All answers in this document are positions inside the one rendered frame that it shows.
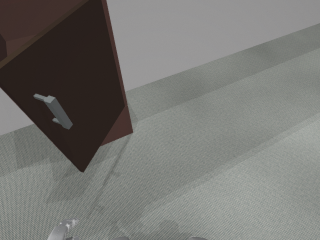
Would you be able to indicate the handle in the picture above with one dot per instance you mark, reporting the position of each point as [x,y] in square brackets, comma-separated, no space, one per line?
[56,109]

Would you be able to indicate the cupboard door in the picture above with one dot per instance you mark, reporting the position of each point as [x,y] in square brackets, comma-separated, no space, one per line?
[72,60]

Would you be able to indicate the left robot hand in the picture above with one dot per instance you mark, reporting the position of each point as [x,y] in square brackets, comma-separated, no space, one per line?
[60,232]

